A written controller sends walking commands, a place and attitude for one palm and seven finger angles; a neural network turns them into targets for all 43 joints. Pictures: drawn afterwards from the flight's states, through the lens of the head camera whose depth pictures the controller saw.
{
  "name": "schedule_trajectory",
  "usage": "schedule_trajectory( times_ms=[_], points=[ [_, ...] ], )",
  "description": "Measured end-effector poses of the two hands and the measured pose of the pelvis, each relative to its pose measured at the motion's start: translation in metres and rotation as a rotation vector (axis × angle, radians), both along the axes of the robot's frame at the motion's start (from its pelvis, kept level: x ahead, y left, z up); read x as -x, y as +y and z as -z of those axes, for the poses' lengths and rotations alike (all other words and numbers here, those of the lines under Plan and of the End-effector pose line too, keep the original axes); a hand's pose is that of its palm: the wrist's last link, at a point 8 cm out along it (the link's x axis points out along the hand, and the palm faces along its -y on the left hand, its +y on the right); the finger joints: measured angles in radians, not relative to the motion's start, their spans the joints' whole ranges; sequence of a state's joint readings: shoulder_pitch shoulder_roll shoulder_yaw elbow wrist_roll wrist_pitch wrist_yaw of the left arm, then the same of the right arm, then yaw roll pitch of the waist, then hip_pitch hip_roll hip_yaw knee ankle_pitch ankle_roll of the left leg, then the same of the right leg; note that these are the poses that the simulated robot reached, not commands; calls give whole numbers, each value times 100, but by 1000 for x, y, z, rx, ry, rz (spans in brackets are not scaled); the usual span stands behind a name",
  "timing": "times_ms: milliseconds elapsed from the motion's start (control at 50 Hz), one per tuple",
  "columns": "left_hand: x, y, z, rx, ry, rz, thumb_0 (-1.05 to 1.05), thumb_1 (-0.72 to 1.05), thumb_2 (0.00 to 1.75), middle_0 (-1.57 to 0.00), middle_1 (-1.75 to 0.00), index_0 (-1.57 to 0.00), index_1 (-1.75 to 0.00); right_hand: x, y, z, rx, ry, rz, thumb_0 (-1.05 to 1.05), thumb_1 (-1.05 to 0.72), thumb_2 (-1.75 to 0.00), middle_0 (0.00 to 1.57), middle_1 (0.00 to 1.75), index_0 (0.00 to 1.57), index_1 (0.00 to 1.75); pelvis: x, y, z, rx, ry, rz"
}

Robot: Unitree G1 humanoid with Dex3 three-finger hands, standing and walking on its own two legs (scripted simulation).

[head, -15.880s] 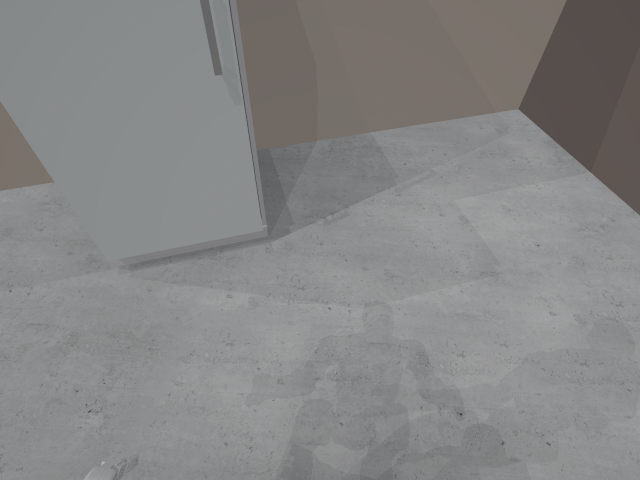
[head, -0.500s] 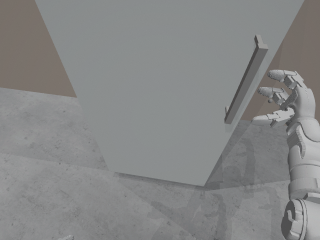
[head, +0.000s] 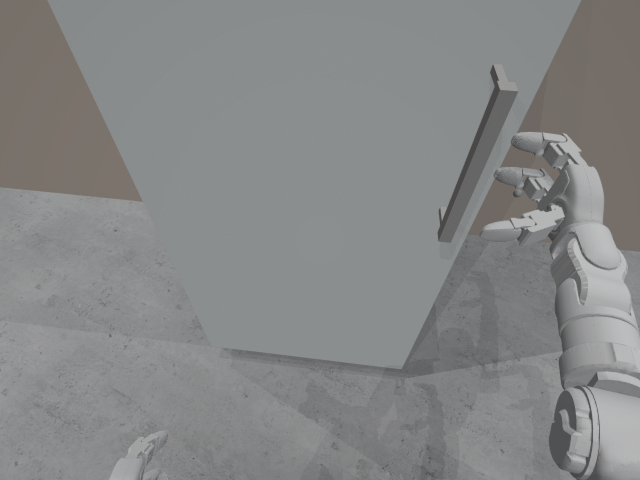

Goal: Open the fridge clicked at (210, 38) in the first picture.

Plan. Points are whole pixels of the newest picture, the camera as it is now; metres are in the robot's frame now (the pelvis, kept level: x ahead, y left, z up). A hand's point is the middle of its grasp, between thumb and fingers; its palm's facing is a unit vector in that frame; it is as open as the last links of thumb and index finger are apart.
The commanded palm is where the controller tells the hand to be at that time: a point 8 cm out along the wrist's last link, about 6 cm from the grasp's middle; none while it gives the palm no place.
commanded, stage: move the hooked fingers beside the handle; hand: right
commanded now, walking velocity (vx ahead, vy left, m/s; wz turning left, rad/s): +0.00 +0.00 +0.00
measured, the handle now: (467, 165) +0.50 -0.14 +0.14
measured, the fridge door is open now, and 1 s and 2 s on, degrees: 0 0 0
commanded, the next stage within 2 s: feel for the door with the fingertips in 0.08 s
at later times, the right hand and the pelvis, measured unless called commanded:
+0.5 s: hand (498, 194) +0.44 -0.17 +0.15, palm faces +0.00 +1.00 +0.01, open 14.0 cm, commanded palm +0.41 -0.21 +0.15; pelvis +0.01 +0.00 +0.00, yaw +1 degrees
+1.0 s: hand (488, 184) +0.45 -0.16 +0.15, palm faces +0.02 +1.00 +0.01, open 14.0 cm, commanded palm +0.43 -0.21 +0.15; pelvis +0.00 +0.00 +0.00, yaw +0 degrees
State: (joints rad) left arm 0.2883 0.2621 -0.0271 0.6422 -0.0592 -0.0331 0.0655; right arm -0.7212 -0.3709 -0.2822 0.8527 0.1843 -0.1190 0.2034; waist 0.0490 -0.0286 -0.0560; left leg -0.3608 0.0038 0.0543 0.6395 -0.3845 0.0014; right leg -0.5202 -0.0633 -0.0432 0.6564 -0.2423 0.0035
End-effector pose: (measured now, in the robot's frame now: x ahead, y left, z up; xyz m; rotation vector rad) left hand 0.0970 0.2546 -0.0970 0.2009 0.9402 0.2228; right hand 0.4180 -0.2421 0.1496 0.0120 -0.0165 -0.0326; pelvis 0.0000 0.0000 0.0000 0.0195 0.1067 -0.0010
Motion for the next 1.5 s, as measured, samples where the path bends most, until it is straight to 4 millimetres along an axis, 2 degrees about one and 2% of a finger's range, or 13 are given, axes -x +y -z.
schedule_trajectory(
  times_ms=[200,300,420,600,740,860,1020,1220,1360,1500],
  points=[
    [35,10,7,-3,96,-61,1,91,90,-20,-30,-20,-30,-4,-6,6,8,4,8,-1,50,-30,31,120,30,120,-3,2,0,2,11,-14],
    [45,12,9,-4,130,-78,1,91,90,-20,-30,-20,-30,-3,-5,5,3,-8,-4,-1,50,-30,30,120,30,120,-6,2,0,1,11,-14],
    [38,11,9,0,114,-69,1,91,90,-20,-30,-20,-30,-2,8,7,-4,-1,-24,-1,50,-30,30,120,30,120,-6,1,-1,0,8,-10],
    [9,0,5,34,15,-31,1,91,90,-20,-30,-20,-30,3,35,4,-3,-18,-29,-1,50,-30,30,120,30,120,-6,1,-1,5,-6,-14],
    [-1,-3,3,38,-12,-10,1,91,90,-20,-30,-20,-30,0,31,1,6,-3,10,-1,50,-30,31,120,30,120,-3,3,-1,6,-13,-9],
    [10,2,6,27,28,-11,1,91,90,-20,-30,-20,-30,-4,24,-4,16,-11,4,-1,50,-30,31,120,30,120,-1,5,0,3,-6,0],
    [37,11,12,6,108,-41,1,91,90,-20,-30,-20,-30,-16,34,1,3,6,-14,-1,50,-30,30,120,30,120,1,4,1,2,12,1],
    [65,12,17,8,172,-73,1,91,90,-20,-30,-20,-30,-20,30,3,11,-9,-3,-1,50,-30,37,126,36,124,4,4,3,-1,24,-4],
    [68,8,19,21,165,-76,1,91,90,-20,-30,-20,-30,-19,32,3,13,-11,-2,-1,50,-30,35,124,34,123,5,3,3,-1,24,-7],
    [57,6,17,27,131,-67,1,91,90,-20,-30,-20,-30,-16,33,3,8,-14,-5,-1,50,-30,33,123,32,122,5,2,3,0,24,-11]
  ],
)
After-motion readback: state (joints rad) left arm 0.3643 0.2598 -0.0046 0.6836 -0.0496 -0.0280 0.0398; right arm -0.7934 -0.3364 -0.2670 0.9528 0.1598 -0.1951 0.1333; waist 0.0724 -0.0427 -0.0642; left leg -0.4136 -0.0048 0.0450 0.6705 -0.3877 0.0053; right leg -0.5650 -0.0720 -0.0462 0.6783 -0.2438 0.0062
